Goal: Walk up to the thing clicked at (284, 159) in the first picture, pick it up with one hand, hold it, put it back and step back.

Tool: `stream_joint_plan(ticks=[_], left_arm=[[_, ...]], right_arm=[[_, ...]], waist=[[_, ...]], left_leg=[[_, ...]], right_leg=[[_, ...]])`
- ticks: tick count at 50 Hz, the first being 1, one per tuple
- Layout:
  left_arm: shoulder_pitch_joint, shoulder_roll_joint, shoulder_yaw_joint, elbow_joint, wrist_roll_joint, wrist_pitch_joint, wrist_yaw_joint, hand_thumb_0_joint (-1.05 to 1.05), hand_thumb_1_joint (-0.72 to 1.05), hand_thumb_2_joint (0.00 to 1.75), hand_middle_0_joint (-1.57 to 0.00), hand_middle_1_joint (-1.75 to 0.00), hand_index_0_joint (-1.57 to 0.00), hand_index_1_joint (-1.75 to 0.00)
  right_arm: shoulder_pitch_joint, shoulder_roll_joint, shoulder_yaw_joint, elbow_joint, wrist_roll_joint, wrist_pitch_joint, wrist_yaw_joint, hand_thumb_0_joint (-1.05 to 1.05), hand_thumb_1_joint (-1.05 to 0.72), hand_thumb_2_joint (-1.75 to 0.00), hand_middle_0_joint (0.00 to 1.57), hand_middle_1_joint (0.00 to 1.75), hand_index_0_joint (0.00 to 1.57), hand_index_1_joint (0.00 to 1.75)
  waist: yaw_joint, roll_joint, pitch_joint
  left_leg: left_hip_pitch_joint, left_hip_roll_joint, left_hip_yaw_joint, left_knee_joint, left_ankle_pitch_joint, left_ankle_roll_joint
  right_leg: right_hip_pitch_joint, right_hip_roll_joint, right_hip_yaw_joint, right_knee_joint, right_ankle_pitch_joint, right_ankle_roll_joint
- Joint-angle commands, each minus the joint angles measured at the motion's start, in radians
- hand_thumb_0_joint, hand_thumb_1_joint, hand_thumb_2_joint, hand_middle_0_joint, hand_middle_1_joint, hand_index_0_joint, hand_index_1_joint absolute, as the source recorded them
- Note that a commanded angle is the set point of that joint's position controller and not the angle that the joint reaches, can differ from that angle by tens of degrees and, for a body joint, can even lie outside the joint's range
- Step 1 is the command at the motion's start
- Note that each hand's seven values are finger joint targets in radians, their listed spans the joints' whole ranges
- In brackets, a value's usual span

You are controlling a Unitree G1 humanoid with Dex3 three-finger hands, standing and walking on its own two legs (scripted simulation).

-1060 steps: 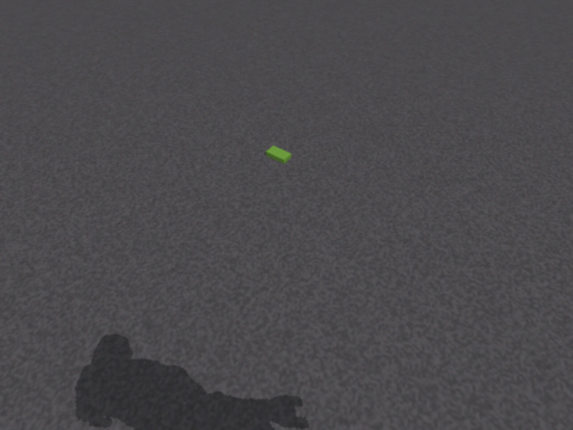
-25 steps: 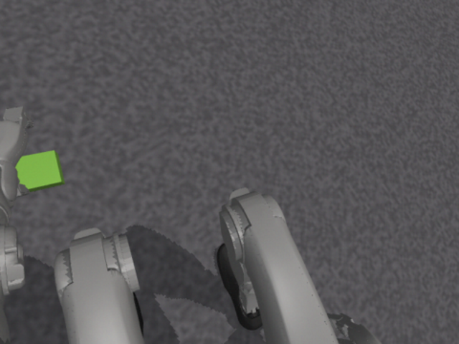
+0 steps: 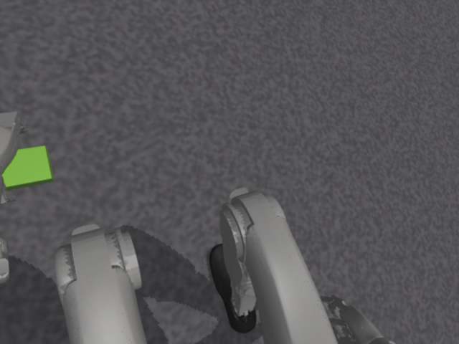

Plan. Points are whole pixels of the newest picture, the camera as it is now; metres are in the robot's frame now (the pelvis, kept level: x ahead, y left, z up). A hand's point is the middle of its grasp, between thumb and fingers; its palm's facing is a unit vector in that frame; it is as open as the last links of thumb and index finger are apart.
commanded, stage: rest palm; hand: left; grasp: from above
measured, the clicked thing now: (12, 170) +0.46 +0.30 -0.30
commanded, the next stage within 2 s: close in 1.04 s
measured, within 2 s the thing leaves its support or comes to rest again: neither
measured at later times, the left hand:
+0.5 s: hand (9, 170) +0.45 +0.30 -0.26, palm faces -0.46 -0.14 -0.88, open 14.0 cm
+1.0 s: hand (16, 175) +0.44 +0.29 -0.27, palm faces -0.44 -0.12 -0.89, open 13.7 cm
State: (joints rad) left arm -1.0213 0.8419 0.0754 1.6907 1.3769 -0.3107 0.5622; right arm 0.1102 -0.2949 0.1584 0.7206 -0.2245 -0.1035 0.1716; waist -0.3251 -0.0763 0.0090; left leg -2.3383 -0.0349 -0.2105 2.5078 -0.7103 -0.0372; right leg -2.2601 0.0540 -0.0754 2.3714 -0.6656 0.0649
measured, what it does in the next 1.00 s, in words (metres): stands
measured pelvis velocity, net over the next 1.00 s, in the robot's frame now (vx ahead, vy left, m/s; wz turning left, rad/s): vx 0.00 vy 0.01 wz -0.08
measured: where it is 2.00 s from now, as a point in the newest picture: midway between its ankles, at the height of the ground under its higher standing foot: (182, 327)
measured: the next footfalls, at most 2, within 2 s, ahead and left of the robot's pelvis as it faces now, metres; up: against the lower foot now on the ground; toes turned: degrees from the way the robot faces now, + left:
none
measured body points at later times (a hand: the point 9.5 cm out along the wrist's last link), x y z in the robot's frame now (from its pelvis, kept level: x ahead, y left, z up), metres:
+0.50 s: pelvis +0.01 +0.01 -0.01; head +0.27 +0.12 +0.33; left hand +0.47 +0.30 -0.21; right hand +0.04 -0.25 -0.08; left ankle +0.07 +0.13 -0.28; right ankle +0.11 -0.13 -0.27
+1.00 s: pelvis +0.00 +0.01 -0.01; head +0.27 +0.14 +0.33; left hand +0.46 +0.29 -0.22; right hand +0.06 -0.25 -0.06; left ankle +0.07 +0.13 -0.28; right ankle +0.11 -0.13 -0.27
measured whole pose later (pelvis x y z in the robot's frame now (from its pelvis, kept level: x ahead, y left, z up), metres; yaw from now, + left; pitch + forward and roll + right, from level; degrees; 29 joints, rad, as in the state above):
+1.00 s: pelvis +0.00 +0.01 -0.01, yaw -5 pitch +26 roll -16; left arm -1.01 0.96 0.08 1.79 1.33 -0.25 0.70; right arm 0.05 -0.34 0.29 0.70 -0.31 -0.26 0.29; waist -0.38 -0.14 0.14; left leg -2.33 -0.02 -0.28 2.59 -0.74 -0.01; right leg -2.22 0.08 -0.13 2.38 -0.66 0.08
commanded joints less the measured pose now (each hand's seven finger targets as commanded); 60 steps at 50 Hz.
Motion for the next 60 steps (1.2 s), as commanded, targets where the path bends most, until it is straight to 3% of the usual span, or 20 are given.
stream_joint_plan(ticks=[1,3,4,5,10,11,16,19,20,23,32,35,37,40,44,46,53,55,56,60], left_arm=[[-0.303,0.269,0.053,-0.065,0.01,0.026,0.092,0.0,-0.45,0.96,-0.15,-0.93,-0.14,-0.94],[-0.301,0.289,0.07,-0.066,0.01,0.037,0.106,0.0,-0.47,0.98,-0.14,-0.94,-0.13,-0.95],[-0.294,0.218,0.02,-0.049,0.001,0.046,0.101,0.0,-0.47,0.96,-0.14,-0.93,-0.13,-0.94],[-0.291,0.258,0.055,-0.049,-0.011,0.049,0.106,0.0,-0.47,0.97,-0.13,-0.95,-0.12,-0.95],[-0.258,0.324,0.085,-0.071,-0.029,0.058,0.107,0.0,-0.48,0.97,-0.14,-0.93,-0.12,-0.94],[-0.261,0.284,0.058,-0.079,-0.039,0.058,0.096,0.0,-0.48,0.96,-0.13,-0.93,-0.12,-0.94],[-0.224,0.346,0.095,-0.083,-0.051,0.046,0.087,0.0,-0.52,1.0,-0.11,-0.93,-0.09,-0.95],[-0.201,0.332,0.094,-0.066,-0.055,0.034,0.092,0.0,-0.52,1.0,-0.11,-0.93,-0.09,-0.95],[-0.214,0.323,0.069,-0.061,-0.049,0.033,0.088,0.0,-0.53,1.0,-0.1,-0.93,-0.08,-0.95],[-0.21,0.362,0.094,-0.078,-0.047,0.016,0.101,0.0,-0.52,1.0,-0.12,-0.9,-0.09,-0.92],[-0.221,0.314,0.039,-0.016,-0.025,0.016,0.145,0.0,-0.49,0.97,-0.15,-0.87,-0.12,-0.9],[-0.233,0.29,0.014,-0.026,-0.039,0.023,0.156,0.0,-0.48,0.96,-0.15,-0.88,-0.13,-0.91],[-0.246,0.323,0.025,-0.024,-0.036,0.026,0.17,0.0,-0.46,0.93,-0.17,-0.88,-0.15,-0.9],[-0.23,0.291,0.004,-0.006,-0.038,0.043,0.174,0.0,-0.45,0.92,-0.16,-0.89,-0.15,-0.9],[-0.239,0.311,0.025,0.007,-0.046,0.055,0.182,0.0,-0.43,0.9,-0.17,-0.89,-0.16,-0.9],[-0.231,0.297,0.004,-0.003,-0.051,0.062,0.178,0.0,-0.42,0.89,-0.18,-0.87,-0.17,-0.89],[-0.232,0.315,0.016,0.006,-0.07,0.061,0.175,0.0,-0.4,0.87,-0.19,-0.88,-0.19,-0.88],[-0.224,0.309,-0.002,-0.006,-0.071,0.063,0.176,0.0,-0.4,0.87,-0.2,-0.88,-0.19,-0.88],[-0.233,0.32,0.012,-0.015,-0.074,0.061,0.179,0.0,-0.39,0.86,-0.2,-0.87,-0.19,-0.88],[-0.232,0.301,-0.008,-0.026,-0.076,0.059,0.175,0.0,-0.24,0.77,-0.3,-0.82,-0.31,-0.81]], right_arm=[[0.179,-0.298,-0.062,0.007,-0.019,-0.025,0.0,0.0,-0.9,-0.9,0.2,0.3,0.2,0.3],[0.185,-0.309,-0.062,0.01,-0.029,-0.035,0.007,0.0,-0.9,-0.9,0.2,0.3,0.2,0.3],[0.178,-0.298,-0.052,0.005,-0.031,-0.045,0.015,0.0,-0.9,-0.9,0.2,0.3,0.2,0.3],[0.173,-0.307,-0.053,0.01,-0.039,-0.055,0.021,0.0,-0.9,-0.9,0.2,0.3,0.2,0.3],[0.18,-0.326,-0.038,0.008,-0.046,-0.074,0.036,0.0,-0.9,-0.9,0.2,0.3,0.2,0.3],[0.179,-0.328,-0.039,0.0,-0.048,-0.079,0.043,0.0,-0.9,-0.9,0.2,0.3,0.2,0.3],[0.188,-0.334,-0.016,0.009,-0.056,-0.084,0.055,0.0,-0.9,-0.9,0.2,0.3,0.2,0.3],[0.184,-0.34,-0.012,0.007,-0.06,-0.086,0.06,0.0,-0.9,-0.9,0.2,0.3,0.2,0.3],[0.178,-0.338,-0.005,0.004,-0.064,-0.089,0.066,0.0,-0.9,-0.9,0.2,0.3,0.2,0.3],[0.19,-0.349,0.001,0.008,-0.063,-0.085,0.068,0.0,-0.9,-0.9,0.2,0.3,0.2,0.3],[0.152,-0.354,0.019,0.003,-0.075,-0.103,0.084,0.0,-0.9,-0.9,0.2,0.3,0.2,0.3],[0.118,-0.357,0.027,-0.002,-0.073,-0.123,0.093,0.0,-0.9,-0.9,0.2,0.3,0.2,0.3],[0.122,-0.373,0.02,0.004,-0.075,-0.126,0.093,0.0,-0.9,-0.91,0.2,0.3,0.2,0.3],[0.097,-0.368,0.03,0.0,-0.08,-0.14,0.102,0.0,-0.9,-0.9,0.2,0.3,0.2,0.3],[0.109,-0.379,0.029,-0.009,-0.079,-0.148,0.109,0.0,-0.9,-0.91,0.2,0.3,0.2,0.3],[0.09,-0.375,0.036,-0.011,-0.076,-0.155,0.113,0.0,-0.9,-0.91,0.2,0.3,0.2,0.3],[0.108,-0.389,0.041,-0.012,-0.068,-0.172,0.123,0.0,-0.91,-0.91,0.2,0.3,0.2,0.3],[0.092,-0.386,0.043,-0.009,-0.071,-0.171,0.121,0.0,-0.91,-0.91,0.2,0.3,0.2,0.3],[0.103,-0.389,0.043,-0.009,-0.07,-0.17,0.121,0.0,-0.91,-0.91,0.2,0.3,0.2,0.3],[0.099,-0.389,0.048,-0.012,-0.07,-0.18,0.13,0.0,-0.9,-0.9,0.2,0.3,0.2,0.3]], waist=[[-0.033,0.423,-0.547],[-0.039,0.424,-0.561],[-0.051,0.443,-0.55],[-0.056,0.446,-0.551],[-0.048,0.483,-0.589],[-0.063,0.482,-0.583],[-0.06,0.464,-0.567],[-0.061,0.476,-0.555],[-0.072,0.478,-0.541],[-0.068,0.482,-0.549],[-0.098,0.48,-0.477],[-0.098,0.465,-0.458],[-0.095,0.483,-0.465],[-0.1,0.447,-0.437],[-0.101,0.46,-0.445],[-0.104,0.455,-0.447],[-0.108,0.492,-0.451],[-0.105,0.477,-0.451],[-0.105,0.495,-0.472],[-0.11,0.495,-0.447]], left_leg=[[0.463,0.017,0.13,-0.263,0.13,0.054],[0.467,0.021,0.128,-0.254,0.148,0.054],[0.483,0.02,0.129,-0.251,0.156,0.051],[0.484,0.025,0.121,-0.243,0.16,0.05],[0.509,0.031,0.11,-0.235,0.203,0.043],[0.508,0.031,0.111,-0.225,0.217,0.044],[0.489,0.035,0.096,-0.212,0.239,0.044],[0.512,0.038,0.086,-0.211,0.266,0.035],[0.495,0.039,0.089,-0.198,0.248,0.038],[0.505,0.042,0.077,-0.213,0.263,0.037],[0.496,0.049,0.065,-0.21,0.218,0.033],[0.491,0.05,0.055,-0.205,0.207,0.033],[0.48,0.051,0.055,-0.223,0.18,0.034],[0.464,0.054,0.042,-0.222,0.16,0.032],[0.472,0.055,0.038,-0.227,0.169,0.032],[0.472,0.056,0.042,-0.217,0.17,0.033],[0.511,0.062,0.027,-0.223,0.224,0.024],[0.492,0.062,0.036,-0.22,0.2,0.026],[0.509,0.063,0.027,-0.227,0.219,0.024],[0.502,0.065,0.027,-0.216,0.216,0.024]], right_leg=[[0.258,0.018,-0.141,-0.189,0.171,-0.09],[0.277,0.019,-0.144,-0.185,0.191,-0.087],[0.268,0.018,-0.145,-0.173,0.199,-0.087],[0.273,0.021,-0.155,-0.165,0.206,-0.083],[0.323,0.025,-0.161,-0.154,0.243,-0.089],[0.331,0.026,-0.16,-0.155,0.26,-0.085],[0.362,0.032,-0.173,-0.153,0.277,-0.085],[0.355,0.033,-0.185,-0.143,0.293,-0.088],[0.357,0.034,-0.181,-0.142,0.288,-0.085],[0.376,0.036,-0.187,-0.146,0.298,-0.084],[0.334,0.042,-0.205,-0.138,0.27,-0.08],[0.326,0.038,-0.207,-0.138,0.264,-0.076],[0.334,0.045,-0.204,-0.158,0.241,-0.08],[0.312,0.038,-0.211,-0.149,0.222,-0.075],[0.331,0.042,-0.208,-0.153,0.237,-0.076],[0.337,0.042,-0.206,-0.151,0.24,-0.075],[0.357,0.043,-0.212,-0.144,0.285,-0.076],[0.378,0.047,-0.206,-0.161,0.269,-0.076],[0.371,0.048,-0.212,-0.152,0.279,-0.078],[0.359,0.044,-0.216,-0.148,0.28,-0.074]])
